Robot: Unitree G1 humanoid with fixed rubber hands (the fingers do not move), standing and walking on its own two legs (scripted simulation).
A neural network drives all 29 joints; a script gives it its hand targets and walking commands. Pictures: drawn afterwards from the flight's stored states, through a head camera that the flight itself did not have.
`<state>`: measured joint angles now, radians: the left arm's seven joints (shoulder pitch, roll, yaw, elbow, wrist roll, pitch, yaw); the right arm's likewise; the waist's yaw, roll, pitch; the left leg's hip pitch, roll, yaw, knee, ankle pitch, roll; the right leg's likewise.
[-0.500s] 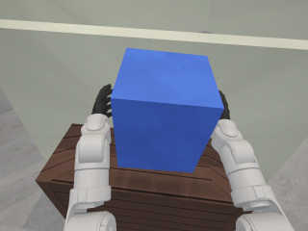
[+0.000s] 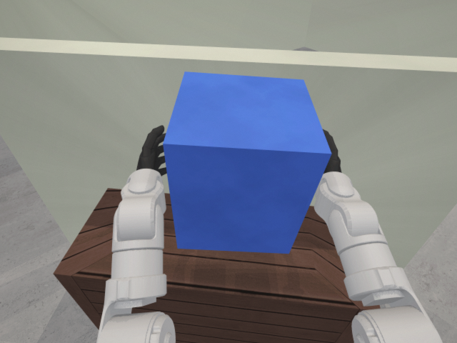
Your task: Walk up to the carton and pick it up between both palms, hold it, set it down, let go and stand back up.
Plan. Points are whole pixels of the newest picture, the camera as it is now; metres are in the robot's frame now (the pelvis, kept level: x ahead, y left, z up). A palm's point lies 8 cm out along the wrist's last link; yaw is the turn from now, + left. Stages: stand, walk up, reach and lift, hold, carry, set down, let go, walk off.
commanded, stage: hold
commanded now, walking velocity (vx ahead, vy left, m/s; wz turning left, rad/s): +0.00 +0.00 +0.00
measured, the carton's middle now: (238, 166) +0.38 +0.01 +0.16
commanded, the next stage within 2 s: set down in 0.54 s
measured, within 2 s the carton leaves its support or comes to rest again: neither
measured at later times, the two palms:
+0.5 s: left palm (147, 171) +0.35 +0.16 +0.18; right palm (324, 174) +0.35 -0.14 +0.16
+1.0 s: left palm (152, 193) +0.34 +0.16 +0.13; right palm (317, 197) +0.35 -0.14 +0.11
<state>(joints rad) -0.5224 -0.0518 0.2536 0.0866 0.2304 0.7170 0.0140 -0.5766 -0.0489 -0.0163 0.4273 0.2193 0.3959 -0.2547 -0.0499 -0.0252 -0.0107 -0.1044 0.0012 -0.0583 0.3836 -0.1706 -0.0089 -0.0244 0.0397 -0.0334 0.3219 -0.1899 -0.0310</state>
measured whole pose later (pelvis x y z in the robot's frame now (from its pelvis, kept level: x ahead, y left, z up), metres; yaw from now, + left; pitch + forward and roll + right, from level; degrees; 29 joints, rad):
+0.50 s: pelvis +0.00 +0.00 +0.00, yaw +0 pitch -6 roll -1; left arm -0.54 -0.04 0.25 0.11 0.23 0.71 0.01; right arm -0.58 -0.04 -0.03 0.45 0.22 0.39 -0.25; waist -0.04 -0.03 -0.02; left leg -0.12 0.00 -0.06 0.39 -0.17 -0.01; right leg -0.04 0.04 -0.03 0.32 -0.18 -0.03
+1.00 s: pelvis +0.00 +0.00 +0.00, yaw +1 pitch -5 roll -1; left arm -0.47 -0.09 0.23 0.26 0.27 0.42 0.02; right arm -0.47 0.03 -0.14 0.60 0.04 0.03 -0.17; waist 0.00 -0.06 0.02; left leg -0.13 0.00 -0.06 0.37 -0.15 -0.01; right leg -0.05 0.03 -0.05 0.32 -0.18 -0.03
